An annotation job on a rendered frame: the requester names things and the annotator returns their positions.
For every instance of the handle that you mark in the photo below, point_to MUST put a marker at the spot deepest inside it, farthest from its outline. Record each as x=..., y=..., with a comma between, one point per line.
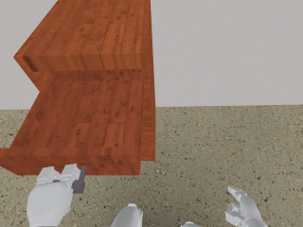
x=78, y=185

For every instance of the drawer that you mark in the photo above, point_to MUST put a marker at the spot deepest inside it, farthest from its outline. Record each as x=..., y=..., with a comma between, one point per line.
x=91, y=118

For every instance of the robot right hand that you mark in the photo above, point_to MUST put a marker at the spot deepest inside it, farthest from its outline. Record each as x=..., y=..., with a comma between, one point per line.
x=238, y=214

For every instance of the robot left hand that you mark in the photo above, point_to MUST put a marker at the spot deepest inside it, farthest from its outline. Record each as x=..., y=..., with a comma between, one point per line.
x=49, y=201

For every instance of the cabinet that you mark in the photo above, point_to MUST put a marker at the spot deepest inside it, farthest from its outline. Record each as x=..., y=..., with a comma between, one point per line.
x=83, y=35

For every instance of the left robot thigh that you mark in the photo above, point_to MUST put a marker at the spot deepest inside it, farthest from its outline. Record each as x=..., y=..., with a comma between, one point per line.
x=129, y=216

